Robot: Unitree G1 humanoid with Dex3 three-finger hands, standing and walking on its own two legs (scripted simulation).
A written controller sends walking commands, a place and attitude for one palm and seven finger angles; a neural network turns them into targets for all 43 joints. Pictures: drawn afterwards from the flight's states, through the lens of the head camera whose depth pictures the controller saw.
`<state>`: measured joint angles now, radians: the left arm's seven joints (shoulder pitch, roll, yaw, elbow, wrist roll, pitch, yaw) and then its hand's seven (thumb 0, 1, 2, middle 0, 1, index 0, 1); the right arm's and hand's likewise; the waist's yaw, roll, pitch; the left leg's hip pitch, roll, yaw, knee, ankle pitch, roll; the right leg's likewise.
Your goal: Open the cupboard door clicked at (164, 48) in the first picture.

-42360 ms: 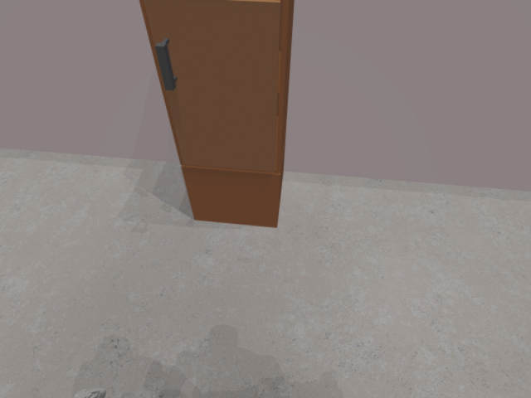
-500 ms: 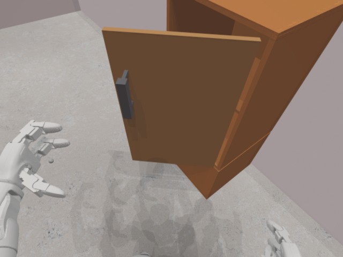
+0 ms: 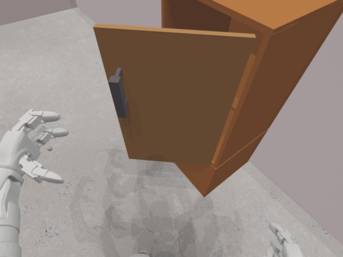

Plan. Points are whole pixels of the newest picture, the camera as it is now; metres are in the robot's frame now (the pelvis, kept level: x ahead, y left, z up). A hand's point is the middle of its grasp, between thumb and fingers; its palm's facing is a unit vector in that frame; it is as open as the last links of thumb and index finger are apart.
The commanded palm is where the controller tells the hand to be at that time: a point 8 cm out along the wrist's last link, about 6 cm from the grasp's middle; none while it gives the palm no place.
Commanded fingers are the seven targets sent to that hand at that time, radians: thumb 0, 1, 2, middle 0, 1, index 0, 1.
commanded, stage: move the hooked fingers beside the handle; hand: left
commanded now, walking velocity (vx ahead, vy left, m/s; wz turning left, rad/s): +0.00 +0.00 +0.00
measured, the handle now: (120, 93) +0.52 +0.17 +0.07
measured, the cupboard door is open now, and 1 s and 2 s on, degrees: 48 48 48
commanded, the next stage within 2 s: none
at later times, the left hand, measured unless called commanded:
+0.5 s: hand (67, 127) +0.38 +0.27 +0.09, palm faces +0.00 -1.00 -0.02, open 13.9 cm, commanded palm +0.36 +0.32 +0.09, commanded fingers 0.00 -0.50 0.30 -0.30 -1.20 -0.30 -1.20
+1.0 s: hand (80, 109) +0.44 +0.26 +0.08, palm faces -0.01 -1.00 -0.01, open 13.9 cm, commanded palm +0.42 +0.31 +0.08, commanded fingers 0.00 -0.50 0.30 -0.30 -1.20 -0.30 -1.20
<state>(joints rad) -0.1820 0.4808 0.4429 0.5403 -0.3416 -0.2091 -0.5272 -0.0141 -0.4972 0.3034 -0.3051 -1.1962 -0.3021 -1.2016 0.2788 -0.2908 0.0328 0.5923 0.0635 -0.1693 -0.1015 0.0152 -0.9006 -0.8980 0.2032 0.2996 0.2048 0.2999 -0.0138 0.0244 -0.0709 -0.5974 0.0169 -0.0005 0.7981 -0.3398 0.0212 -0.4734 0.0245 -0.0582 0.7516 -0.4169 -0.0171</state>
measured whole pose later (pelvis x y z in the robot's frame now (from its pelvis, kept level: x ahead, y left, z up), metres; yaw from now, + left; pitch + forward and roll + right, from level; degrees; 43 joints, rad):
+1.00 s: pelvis +0.01 +0.01 -0.01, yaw -2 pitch +14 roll -3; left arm -0.63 0.55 0.43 0.98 -0.21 -0.32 -0.43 -0.01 -0.50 0.30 -0.30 -1.20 -0.30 -1.20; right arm 0.36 -0.29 0.02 0.62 0.04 0.00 -0.06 0.01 -0.90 -0.90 0.20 0.30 0.20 0.30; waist -0.09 0.01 -0.08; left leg -0.73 0.02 0.03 0.85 -0.36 0.04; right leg -0.61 0.03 -0.03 0.79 -0.42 0.00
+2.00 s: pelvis +0.00 +0.01 -0.02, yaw -2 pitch +15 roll -3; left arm -0.72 0.58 0.43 1.08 -0.19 -0.34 -0.42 -0.01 -0.50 0.30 -0.30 -1.20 -0.30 -1.20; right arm 0.35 -0.28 0.03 0.59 0.04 0.06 -0.05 0.01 -0.90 -0.90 0.20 0.30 0.20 0.30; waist -0.10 0.01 -0.10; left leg -0.79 0.03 0.02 0.91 -0.38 0.04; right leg -0.67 0.04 -0.04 0.84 -0.44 0.00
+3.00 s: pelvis +0.00 +0.01 -0.02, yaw -2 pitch +15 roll -3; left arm -0.73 0.45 0.35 1.04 -0.17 -0.33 -0.28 -0.01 -0.50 0.30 -0.30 -1.20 -0.30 -1.20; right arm 0.35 -0.27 0.03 0.61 0.04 0.05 -0.03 0.01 -0.90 -0.90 0.20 0.30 0.20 0.30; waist -0.11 0.02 -0.10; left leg -0.79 0.03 0.02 0.91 -0.38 0.03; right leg -0.67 0.04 -0.04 0.86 -0.45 -0.01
